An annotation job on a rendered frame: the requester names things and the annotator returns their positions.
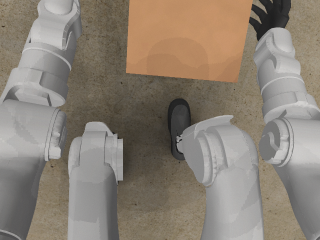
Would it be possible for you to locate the carton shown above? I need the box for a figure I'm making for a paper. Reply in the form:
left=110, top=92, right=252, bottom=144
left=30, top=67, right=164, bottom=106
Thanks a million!
left=126, top=0, right=253, bottom=83

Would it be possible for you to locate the left robot upper arm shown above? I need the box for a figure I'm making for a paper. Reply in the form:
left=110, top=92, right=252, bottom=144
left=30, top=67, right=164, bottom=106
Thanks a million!
left=0, top=99, right=68, bottom=240

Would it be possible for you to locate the robot right forearm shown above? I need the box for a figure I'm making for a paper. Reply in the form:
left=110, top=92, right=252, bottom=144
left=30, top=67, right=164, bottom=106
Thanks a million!
left=253, top=27, right=320, bottom=124

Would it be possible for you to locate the robot right hand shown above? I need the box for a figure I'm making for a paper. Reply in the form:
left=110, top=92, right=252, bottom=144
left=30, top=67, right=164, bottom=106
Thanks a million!
left=249, top=0, right=291, bottom=41

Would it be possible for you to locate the robot left forearm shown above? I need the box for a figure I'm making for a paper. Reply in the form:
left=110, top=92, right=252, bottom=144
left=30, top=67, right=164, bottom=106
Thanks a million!
left=0, top=0, right=83, bottom=107

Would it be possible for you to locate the left robot shin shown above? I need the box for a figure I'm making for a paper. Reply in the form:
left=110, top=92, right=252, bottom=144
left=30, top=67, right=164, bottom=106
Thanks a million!
left=68, top=121, right=114, bottom=177

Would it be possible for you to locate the left robot thigh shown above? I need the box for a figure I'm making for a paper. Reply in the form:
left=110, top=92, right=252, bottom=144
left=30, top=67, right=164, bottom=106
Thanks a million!
left=67, top=131, right=123, bottom=240

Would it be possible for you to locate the right robot upper arm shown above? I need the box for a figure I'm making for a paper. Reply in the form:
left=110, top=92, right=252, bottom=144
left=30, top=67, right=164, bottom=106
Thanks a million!
left=258, top=117, right=320, bottom=240

